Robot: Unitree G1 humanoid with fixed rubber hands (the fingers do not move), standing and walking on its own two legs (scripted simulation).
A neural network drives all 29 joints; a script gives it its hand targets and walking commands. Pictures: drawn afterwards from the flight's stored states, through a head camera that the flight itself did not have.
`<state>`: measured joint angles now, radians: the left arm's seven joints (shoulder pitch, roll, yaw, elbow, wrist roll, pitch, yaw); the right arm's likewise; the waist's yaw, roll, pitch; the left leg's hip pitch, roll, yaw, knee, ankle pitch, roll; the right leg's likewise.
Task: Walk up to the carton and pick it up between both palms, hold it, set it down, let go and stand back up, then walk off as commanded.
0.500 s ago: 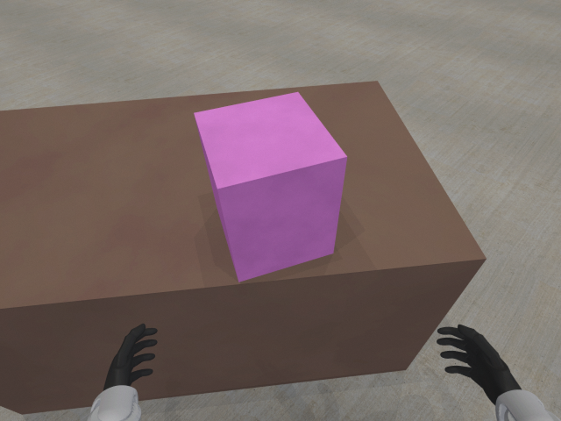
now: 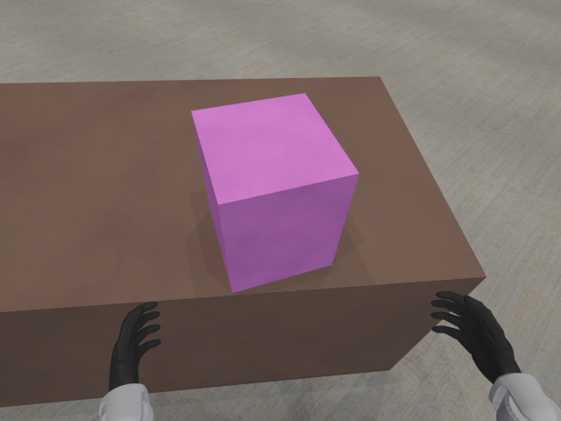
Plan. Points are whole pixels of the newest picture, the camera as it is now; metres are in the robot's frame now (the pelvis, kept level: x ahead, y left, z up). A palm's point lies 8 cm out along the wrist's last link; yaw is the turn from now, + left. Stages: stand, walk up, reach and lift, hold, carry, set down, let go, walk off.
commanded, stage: reach and lift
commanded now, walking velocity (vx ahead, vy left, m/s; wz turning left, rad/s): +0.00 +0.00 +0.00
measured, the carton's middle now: (268, 195) +0.48 +0.03 +0.01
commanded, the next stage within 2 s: none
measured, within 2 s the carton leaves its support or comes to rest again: neither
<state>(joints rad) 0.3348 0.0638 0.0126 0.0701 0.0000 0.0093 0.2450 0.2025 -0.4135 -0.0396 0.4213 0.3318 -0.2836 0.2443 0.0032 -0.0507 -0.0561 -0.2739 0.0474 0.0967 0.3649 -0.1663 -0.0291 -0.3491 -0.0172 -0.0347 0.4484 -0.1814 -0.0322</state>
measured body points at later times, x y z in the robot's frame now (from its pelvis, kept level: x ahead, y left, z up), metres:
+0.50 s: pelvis +0.00 +0.00 +0.00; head +0.02 -0.01 +0.45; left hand +0.25 +0.18 +0.03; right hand +0.26 -0.27 +0.04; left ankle +0.01 +0.14 -0.74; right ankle +0.03 -0.10 -0.74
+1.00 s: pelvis +0.00 +0.00 +0.00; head +0.03 +0.00 +0.45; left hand +0.30 +0.17 +0.08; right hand +0.33 -0.26 +0.09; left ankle +0.01 +0.14 -0.74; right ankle +0.03 -0.10 -0.74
